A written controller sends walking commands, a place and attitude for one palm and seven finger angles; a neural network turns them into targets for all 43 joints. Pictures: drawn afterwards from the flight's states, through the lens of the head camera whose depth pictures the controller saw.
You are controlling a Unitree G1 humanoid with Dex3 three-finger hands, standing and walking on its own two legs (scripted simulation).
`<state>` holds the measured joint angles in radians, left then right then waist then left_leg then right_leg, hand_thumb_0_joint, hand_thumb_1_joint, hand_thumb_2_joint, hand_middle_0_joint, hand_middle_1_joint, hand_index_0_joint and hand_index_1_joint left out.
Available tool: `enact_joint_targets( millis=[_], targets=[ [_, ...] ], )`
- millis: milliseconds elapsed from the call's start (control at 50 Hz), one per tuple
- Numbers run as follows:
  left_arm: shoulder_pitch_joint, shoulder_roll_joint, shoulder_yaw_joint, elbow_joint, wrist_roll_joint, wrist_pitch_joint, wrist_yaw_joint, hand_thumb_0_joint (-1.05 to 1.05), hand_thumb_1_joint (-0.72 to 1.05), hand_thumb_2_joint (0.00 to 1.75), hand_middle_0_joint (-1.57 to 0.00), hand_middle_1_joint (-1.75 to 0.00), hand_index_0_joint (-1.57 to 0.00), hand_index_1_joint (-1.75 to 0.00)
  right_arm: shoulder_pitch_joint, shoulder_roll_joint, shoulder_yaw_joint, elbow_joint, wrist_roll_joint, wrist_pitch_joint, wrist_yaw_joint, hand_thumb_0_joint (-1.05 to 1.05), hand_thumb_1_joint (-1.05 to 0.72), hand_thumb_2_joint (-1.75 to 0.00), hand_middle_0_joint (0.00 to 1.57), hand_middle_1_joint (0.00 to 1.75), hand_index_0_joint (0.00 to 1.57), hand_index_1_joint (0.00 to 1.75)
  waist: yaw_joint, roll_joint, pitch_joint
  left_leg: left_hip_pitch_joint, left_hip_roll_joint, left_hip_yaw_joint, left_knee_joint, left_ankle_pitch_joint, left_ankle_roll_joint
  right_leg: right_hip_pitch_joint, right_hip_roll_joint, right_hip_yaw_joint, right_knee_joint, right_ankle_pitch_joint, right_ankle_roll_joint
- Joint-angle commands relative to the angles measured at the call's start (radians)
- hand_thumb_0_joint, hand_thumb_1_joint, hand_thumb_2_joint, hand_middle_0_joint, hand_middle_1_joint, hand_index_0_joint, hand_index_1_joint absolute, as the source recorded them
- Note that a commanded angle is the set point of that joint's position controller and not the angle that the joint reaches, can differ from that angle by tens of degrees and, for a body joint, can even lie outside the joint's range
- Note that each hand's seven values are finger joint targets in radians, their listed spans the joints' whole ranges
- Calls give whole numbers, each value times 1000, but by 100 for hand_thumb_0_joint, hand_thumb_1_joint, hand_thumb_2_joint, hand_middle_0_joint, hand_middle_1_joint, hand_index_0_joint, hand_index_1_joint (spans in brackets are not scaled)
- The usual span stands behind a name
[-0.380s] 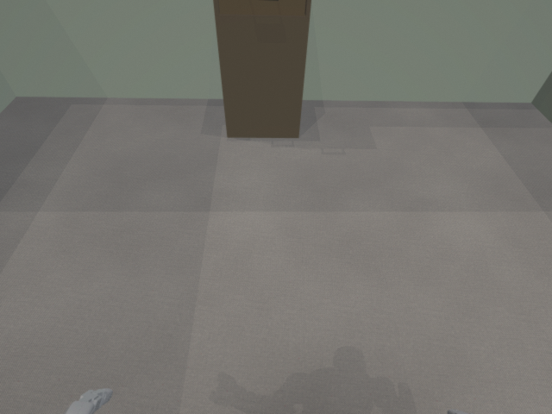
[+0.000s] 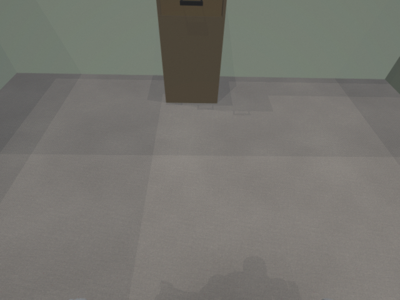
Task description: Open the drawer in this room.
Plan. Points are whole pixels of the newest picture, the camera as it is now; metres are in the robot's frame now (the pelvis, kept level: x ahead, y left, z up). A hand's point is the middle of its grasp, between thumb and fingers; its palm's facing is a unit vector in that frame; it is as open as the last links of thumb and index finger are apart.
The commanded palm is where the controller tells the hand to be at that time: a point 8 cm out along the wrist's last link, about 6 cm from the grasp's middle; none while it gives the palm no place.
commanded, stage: stand and wait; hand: left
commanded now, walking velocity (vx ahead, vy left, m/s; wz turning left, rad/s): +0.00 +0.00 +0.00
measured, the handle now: (191, 2) +1.72 +0.16 +0.01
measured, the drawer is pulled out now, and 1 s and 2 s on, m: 0.00 0.00 0.00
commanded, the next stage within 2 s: turn or walk to find it in 0.52 s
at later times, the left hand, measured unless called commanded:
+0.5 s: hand out of the picture +0.06 +0.23 -0.15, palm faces -0.03 -0.94 -0.34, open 7.4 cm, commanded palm none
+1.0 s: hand out of the picture +0.03 +0.22 -0.16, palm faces +0.01 -0.96 -0.29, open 7.4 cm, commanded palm none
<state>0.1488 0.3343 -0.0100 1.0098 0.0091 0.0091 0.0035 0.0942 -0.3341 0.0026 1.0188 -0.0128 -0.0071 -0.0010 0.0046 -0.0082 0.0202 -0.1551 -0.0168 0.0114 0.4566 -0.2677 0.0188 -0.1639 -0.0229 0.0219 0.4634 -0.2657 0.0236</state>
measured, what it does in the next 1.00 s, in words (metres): stands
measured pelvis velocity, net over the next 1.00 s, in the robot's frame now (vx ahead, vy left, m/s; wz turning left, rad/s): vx -0.02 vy -0.01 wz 0.03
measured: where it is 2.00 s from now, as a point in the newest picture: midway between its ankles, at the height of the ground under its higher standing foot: outside the picture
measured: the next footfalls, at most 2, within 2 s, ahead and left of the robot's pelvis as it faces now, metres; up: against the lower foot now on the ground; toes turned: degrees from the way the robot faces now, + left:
none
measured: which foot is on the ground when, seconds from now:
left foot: down 0.00-1.00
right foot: down 0.00-1.00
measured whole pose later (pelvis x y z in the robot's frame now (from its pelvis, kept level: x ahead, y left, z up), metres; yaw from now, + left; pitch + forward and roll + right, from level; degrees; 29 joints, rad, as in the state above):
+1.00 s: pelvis -0.02 -0.01 +0.00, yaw +2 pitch -2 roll +0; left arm 0.18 0.29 -0.01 1.07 0.01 0.01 0.01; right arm 0.15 -0.28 0.01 1.10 -0.01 0.00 0.01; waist 0.00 -0.01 0.04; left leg -0.20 -0.01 -0.02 0.45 -0.23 0.00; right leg -0.19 -0.01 -0.01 0.45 -0.23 0.01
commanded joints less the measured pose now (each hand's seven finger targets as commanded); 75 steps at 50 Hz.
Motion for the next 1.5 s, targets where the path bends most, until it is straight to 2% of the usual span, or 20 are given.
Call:
enact_joint_targets(
  millis=[0, 540, 640, 800, 920, 1000, 1020, 1080, 1140, 1160, 1180, 1200, 1240, 1260, 1280, 1340, 1380, 1400, 1440, 1480],
  targets=[
    [-56, 210, 47, -63, 2, -27, 10, 0, 90, 90, -20, -30, -20, -30, -57, -207, -47, -61, 2, -26, -14, 0, -90, -90, 20, 30, 20, 30, -5, 1, -63, 4, 121, -99, -93, 193, 26, 11, -90, 71, -73, 190, -53],
    [-56, 216, 46, -2, 2, -31, 8, 0, 90, 90, -20, -30, -20, -30, -9, -207, -40, 22, 1, -21, -6, 0, -90, -90, 20, 30, 20, 30, -3, -14, -14, -38, 122, -114, -130, 90, 13, -22, -98, 107, -145, 24, -56],
    [-2, 139, 37, -7, 2, -9, 18, 0, 90, 90, -20, -30, -20, -30, 33, -117, -25, 12, -2, 0, -2, 0, -90, -90, 20, 30, 20, 30, -1, -21, -37, -80, 109, -106, -66, 134, -2, -20, -120, 91, -99, 61, -42],
    [-15, 159, 40, -18, 2, -19, 16, 0, 90, 90, -20, -30, -20, -30, 27, -157, -36, 12, 3, -11, -6, 0, -90, -90, 20, 30, 20, 30, 0, 23, -52, -53, 128, -140, -85, 166, 12, -16, -89, 67, -74, 103, -43],
    [-11, 166, 43, -1, 3, -28, 15, 0, 90, 90, -20, -30, -20, -30, 19, -167, -42, 20, 6, -20, -10, 0, -90, -90, 20, 30, 20, 30, -1, 23, -43, -41, 127, -140, -104, 151, 16, -7, -91, 70, -94, 99, -47],
    [39, 81, 35, 7, 4, -5, 24, 0, 90, 90, -20, -30, -20, -30, 54, -72, -28, 15, 4, 0, -6, 0, -90, -90, 20, 30, 20, 30, 3, 10, -14, -111, 118, -145, -76, 148, 9, -12, -100, 44, -62, 76, -28],
    [55, 71, 34, 6, 4, 0, 25, 0, 90, 90, -20, -30, -20, -30, 58, -61, -26, 10, 3, 5, -6, 0, -90, -90, 20, 30, 20, 30, 7, 16, -14, -125, 113, -142, -62, 148, 8, -15, -107, 44, -58, 72, -26],
    [68, 85, 46, -15, 7, 6, 29, 0, 90, 90, -20, -30, -20, -30, 72, -51, -33, -16, 1, 18, -4, 0, -90, -90, 20, 30, 20, 30, 6, -45, -27, -171, 84, -128, 10, 153, 2, -10, -149, 62, -56, 77, -43],
    [77, 111, 58, -40, 8, 7, 32, 0, 90, 90, -20, -30, -20, -30, 89, -35, -41, -39, 1, 26, -4, 0, -90, -90, 20, 30, 20, 30, 3, -122, -66, -150, 47, -67, 150, 131, -15, -31, -244, 106, -79, 139, -107],
    [66, 104, 57, -50, 8, 6, 34, 0, 90, 90, -20, -30, -20, -30, 108, -27, -42, -36, 1, 25, -5, 0, -90, -90, 20, 30, 20, 30, -8, -120, -74, -125, 49, -63, 156, 118, -18, -50, -250, 99, -69, 160, -118],
    [52, 95, 54, -55, 8, 6, 34, 0, 90, 90, -20, -30, -20, -30, 124, -22, -41, -31, 0, 24, -5, 0, -90, -90, 20, 30, 20, 30, -17, -101, -75, -93, 58, -75, 129, 140, -16, -75, -233, 75, -46, 158, -110],
    [39, 77, 51, -61, 7, 8, 34, 0, 90, 90, -20, -30, -20, -30, 137, -25, -41, -28, -1, 22, -5, 0, -90, -90, 20, 30, 20, 30, -25, -47, -76, -67, 79, -115, 81, 189, -6, -103, -187, 39, -4, 122, -84],
    [40, 30, 42, -63, 3, 13, 33, 0, 90, 90, -20, -30, -20, -30, 127, -60, -40, -26, -5, 11, -6, 0, -90, -90, 20, 30, 20, 30, -12, 111, -49, -116, 171, -280, -75, 254, 50, -84, -52, -66, 115, -2, -7],
    [52, 13, 39, -57, 3, 12, 33, 0, 90, 90, -20, -30, -20, -30, 116, -77, -44, -29, -3, 5, -12, 0, -90, -90, 20, 30, 20, 30, -1, 171, -37, -110, 210, -359, -129, 286, 87, -93, -20, -72, 152, -72, 4],
    [63, 9, 37, -48, 3, 12, 34, 0, 90, 90, -20, -30, -20, -30, 113, -77, -46, -29, -1, 2, -17, 0, -90, -90, 20, 30, 20, 30, 2, 178, -28, -101, 225, -381, -153, 302, 112, -105, -15, -55, 185, -138, 2],
    [107, -7, 35, -20, 2, 10, 32, 0, 90, 90, -20, -30, -20, -30, 108, -58, -44, -24, 0, -4, -28, 0, -90, -90, 20, 30, 20, 30, 18, 154, -40, -74, 215, -348, -139, 344, 130, -93, -26, -18, 171, -152, -5],
    [148, -8, 34, 3, 2, 0, 29, 0, 90, 90, -20, -30, -20, -30, 90, -47, -42, -22, 4, -5, -29, 0, -90, -90, 20, 30, 20, 30, 36, 129, -57, -97, 163, -279, -85, 317, 93, 0, -33, -8, 9, -14, -6],
    [162, 8, 35, 14, 4, -9, 29, 0, 90, 90, -20, -30, -20, -30, 93, -32, -41, -18, 8, -6, -27, 0, -90, -90, 20, 30, 20, 30, 33, 70, -64, -120, 131, -240, -46, 294, 61, 51, -60, 26, -51, 74, -13],
    [146, 18, 36, 15, 2, -17, 33, 0, 90, 90, -20, -30, -20, -30, 121, 17, -35, -17, 11, -5, -20, 0, -90, -90, 20, 30, 20, 30, 2, -16, -56, -137, 66, -163, -7, 208, 11, 49, -146, 96, -75, 167, -50],
    [114, 34, 44, -2, 2, -13, 35, 0, 90, 90, -20, -30, -20, -30, 134, 28, -39, -12, 7, 14, -18, 0, -90, -90, 20, 30, 20, 30, -6, -125, -10, -135, 37, -102, 61, 105, -13, -31, -200, 126, -121, 78, -86]
  ],
)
